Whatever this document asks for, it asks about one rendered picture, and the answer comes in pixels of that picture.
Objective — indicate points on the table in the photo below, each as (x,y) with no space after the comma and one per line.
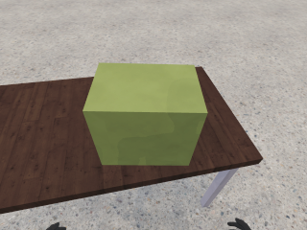
(48,156)

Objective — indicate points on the right robot hand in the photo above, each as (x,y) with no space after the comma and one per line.
(240,224)

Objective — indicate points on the carton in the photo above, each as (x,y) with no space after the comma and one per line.
(145,114)

